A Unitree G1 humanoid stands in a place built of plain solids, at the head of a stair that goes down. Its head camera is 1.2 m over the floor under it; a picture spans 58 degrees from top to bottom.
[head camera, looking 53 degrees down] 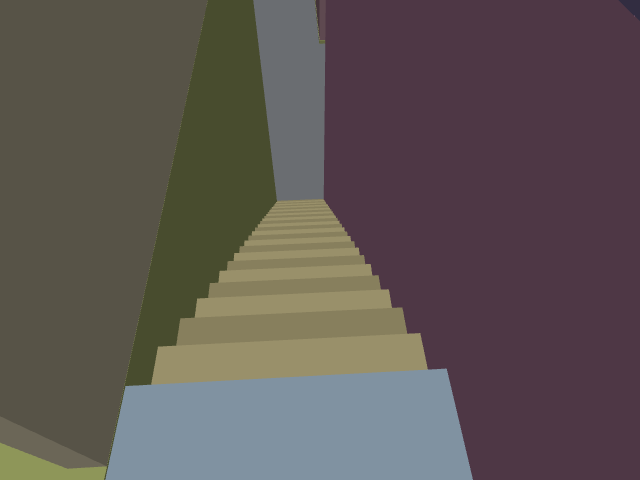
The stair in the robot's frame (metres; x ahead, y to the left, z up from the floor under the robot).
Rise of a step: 0.19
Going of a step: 0.20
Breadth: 0.90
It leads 3 degrees to the left of straight ahead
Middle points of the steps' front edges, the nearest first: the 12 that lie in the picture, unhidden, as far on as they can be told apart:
0.42 0.09 0.00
0.62 0.10 -0.19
0.82 0.11 -0.38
1.02 0.12 -0.58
1.23 0.13 -0.77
1.43 0.15 -0.96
1.63 0.16 -1.15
1.83 0.17 -1.34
2.03 0.18 -1.54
2.23 0.19 -1.73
2.43 0.20 -1.92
2.63 0.21 -2.11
